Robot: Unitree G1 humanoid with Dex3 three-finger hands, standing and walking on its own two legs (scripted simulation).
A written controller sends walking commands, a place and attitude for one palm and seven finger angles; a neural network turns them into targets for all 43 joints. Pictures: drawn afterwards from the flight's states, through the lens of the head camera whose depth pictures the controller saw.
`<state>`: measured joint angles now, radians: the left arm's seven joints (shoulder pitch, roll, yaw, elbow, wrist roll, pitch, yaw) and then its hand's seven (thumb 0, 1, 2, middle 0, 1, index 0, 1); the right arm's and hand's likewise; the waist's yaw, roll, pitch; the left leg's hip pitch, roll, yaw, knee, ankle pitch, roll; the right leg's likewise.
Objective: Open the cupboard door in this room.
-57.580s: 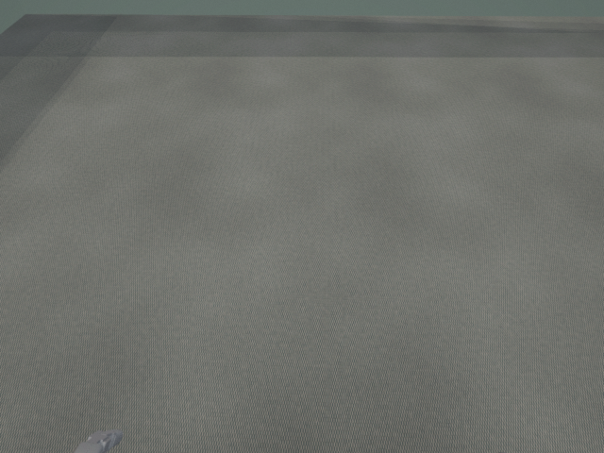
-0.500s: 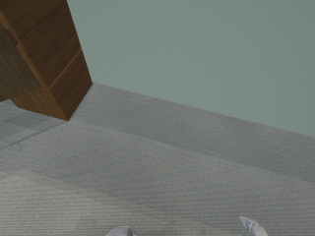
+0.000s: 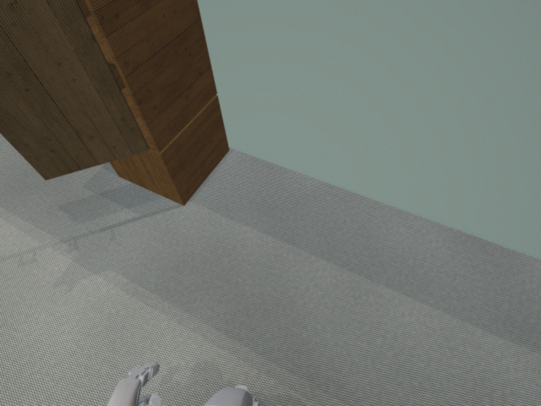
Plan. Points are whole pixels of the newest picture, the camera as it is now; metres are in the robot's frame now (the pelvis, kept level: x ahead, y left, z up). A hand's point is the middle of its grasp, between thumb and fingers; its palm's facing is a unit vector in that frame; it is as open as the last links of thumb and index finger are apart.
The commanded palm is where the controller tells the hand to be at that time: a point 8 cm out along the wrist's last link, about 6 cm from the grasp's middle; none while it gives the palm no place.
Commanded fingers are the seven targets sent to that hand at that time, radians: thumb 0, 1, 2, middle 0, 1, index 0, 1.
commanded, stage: turn to face it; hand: left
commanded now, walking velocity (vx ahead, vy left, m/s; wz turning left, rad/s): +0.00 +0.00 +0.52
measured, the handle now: out of the picture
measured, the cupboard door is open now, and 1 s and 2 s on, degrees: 49 49 49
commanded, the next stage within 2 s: take the last steps up to it in 0.40 s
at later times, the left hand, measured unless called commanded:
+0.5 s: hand out of the picture -0.03 +0.24 -0.17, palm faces +0.31 -0.92 -0.25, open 7.4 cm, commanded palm none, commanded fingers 0.00 0.90 0.90 -0.20 -0.30 -0.20 -0.30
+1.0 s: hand out of the picture -0.04 +0.18 -0.15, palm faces +0.46 -0.87 -0.19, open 7.4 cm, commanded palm none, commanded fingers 0.00 0.90 0.90 -0.20 -0.30 -0.20 -0.30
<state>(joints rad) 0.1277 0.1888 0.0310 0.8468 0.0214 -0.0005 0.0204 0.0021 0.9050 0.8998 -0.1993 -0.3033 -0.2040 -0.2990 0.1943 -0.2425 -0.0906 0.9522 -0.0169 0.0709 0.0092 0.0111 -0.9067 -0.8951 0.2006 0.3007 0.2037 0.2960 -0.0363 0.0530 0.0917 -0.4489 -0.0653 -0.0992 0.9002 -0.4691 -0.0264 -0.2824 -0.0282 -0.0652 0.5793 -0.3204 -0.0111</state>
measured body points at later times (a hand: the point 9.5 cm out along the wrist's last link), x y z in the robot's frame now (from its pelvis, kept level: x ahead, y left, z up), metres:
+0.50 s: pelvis +0.00 +0.02 +0.00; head +0.03 +0.06 +0.45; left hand -0.05 +0.29 -0.15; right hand +0.20 -0.18 -0.12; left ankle -0.01 +0.12 -0.73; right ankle +0.00 -0.13 -0.66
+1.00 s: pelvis +0.06 +0.05 +0.01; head +0.10 +0.05 +0.46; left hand -0.07 +0.23 -0.14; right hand +0.19 -0.17 -0.14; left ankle +0.05 +0.21 -0.66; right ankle +0.03 -0.11 -0.73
